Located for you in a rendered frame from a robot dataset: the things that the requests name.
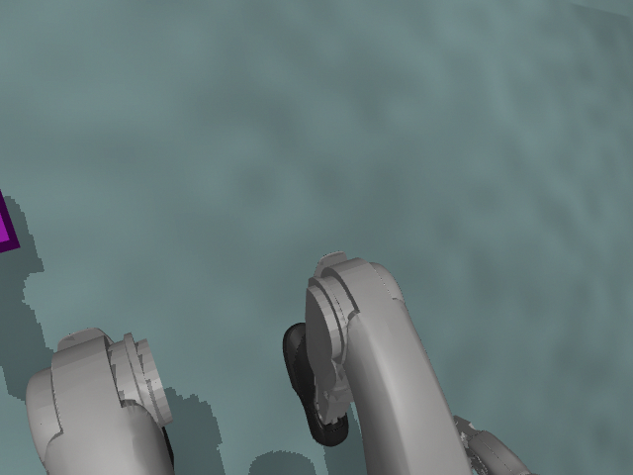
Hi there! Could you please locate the right robot foot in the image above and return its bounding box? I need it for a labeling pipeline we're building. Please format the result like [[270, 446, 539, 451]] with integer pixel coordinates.
[[283, 323, 348, 446]]

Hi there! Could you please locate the small box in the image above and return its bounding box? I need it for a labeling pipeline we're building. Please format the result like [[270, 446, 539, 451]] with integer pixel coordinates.
[[0, 190, 20, 253]]

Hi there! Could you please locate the right robot hand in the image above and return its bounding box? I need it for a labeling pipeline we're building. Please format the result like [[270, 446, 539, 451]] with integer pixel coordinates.
[[453, 416, 532, 475]]

